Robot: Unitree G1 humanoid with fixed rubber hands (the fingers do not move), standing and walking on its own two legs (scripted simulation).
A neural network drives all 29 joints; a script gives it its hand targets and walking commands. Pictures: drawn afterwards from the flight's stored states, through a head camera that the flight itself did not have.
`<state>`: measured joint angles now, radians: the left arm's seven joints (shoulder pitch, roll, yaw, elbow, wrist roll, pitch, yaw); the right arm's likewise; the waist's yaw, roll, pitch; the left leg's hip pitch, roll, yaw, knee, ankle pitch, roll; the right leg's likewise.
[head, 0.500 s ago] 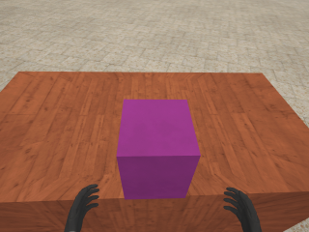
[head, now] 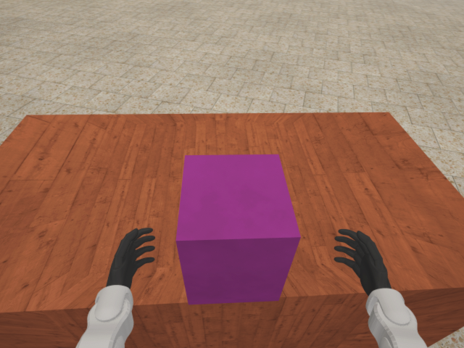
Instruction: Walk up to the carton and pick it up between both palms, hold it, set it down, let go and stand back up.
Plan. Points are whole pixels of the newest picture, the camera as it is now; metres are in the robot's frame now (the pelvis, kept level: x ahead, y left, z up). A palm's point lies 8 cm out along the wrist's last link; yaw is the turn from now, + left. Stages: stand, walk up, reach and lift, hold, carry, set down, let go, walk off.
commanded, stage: reach and lift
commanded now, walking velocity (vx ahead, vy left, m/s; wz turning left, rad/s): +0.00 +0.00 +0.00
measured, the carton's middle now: (233, 230) +0.39 +0.02 -0.03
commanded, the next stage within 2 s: none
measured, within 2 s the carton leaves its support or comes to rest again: neither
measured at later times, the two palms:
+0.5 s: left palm (125, 222) +0.32 +0.20 +0.08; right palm (369, 222) +0.35 -0.22 +0.08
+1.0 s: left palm (122, 172) +0.38 +0.21 +0.15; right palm (371, 173) +0.41 -0.22 +0.14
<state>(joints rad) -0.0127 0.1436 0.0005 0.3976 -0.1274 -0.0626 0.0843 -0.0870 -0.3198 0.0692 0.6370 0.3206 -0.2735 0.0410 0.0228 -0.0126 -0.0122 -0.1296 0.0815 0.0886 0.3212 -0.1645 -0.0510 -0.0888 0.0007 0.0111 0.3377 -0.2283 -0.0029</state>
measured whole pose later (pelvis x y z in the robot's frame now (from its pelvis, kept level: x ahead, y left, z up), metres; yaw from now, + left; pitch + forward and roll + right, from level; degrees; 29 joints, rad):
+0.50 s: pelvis -0.01 +0.00 +0.00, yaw -1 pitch +2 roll +0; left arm -0.30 0.16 0.11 0.24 -0.11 0.34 0.07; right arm -0.38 -0.37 0.05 0.54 0.36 0.04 -0.01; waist 0.04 -0.01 -0.02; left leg -0.18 0.09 0.11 0.28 -0.12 -0.05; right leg -0.16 0.01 0.03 0.31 -0.19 0.00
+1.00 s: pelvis -0.01 -0.01 +0.00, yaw -1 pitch +5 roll +0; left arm -0.62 0.25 0.15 0.32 -0.14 0.57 0.06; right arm -0.70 -0.47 0.09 0.65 0.45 0.25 -0.03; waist 0.04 0.00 -0.05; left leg -0.26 0.10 0.09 0.30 -0.13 -0.06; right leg -0.22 0.02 0.02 0.31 -0.18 -0.01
